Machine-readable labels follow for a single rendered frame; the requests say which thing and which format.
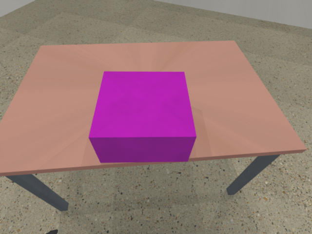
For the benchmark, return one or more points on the carton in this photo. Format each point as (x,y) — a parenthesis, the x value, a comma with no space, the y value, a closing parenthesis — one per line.
(143,117)

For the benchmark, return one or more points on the table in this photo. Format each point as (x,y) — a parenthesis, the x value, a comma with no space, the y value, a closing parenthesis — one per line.
(47,124)

